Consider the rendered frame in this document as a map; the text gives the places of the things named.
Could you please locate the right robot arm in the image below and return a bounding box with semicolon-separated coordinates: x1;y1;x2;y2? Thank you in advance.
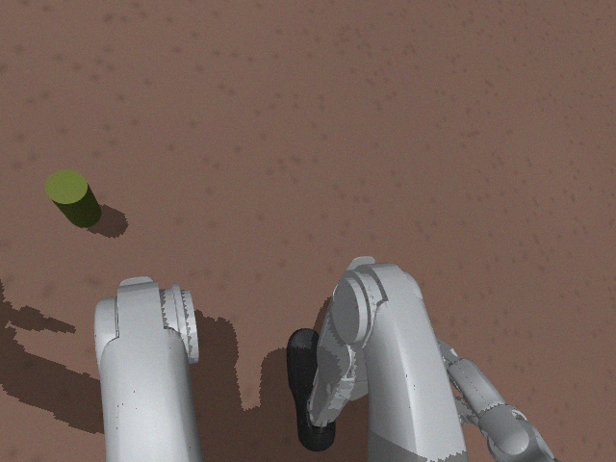
478;405;561;462

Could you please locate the right robot foot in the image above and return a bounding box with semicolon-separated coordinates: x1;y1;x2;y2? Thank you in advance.
287;328;336;451

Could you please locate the right robot hand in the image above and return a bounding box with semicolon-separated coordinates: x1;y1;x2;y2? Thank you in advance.
437;339;507;427

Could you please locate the can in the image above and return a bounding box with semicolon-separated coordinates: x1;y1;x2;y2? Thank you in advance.
45;169;101;228

